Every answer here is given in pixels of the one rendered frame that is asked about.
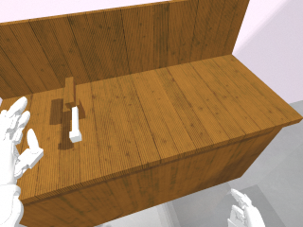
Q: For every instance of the tap lever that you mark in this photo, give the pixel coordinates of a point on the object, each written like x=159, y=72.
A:
x=75, y=135

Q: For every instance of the counter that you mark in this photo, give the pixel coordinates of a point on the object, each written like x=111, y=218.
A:
x=165, y=110

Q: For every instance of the left robot forearm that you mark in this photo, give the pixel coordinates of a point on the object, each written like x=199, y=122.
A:
x=11, y=209

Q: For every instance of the robot right hand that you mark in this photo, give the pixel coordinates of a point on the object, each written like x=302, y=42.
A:
x=249, y=217

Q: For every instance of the robot left hand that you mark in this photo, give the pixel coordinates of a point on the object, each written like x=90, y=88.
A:
x=12, y=122

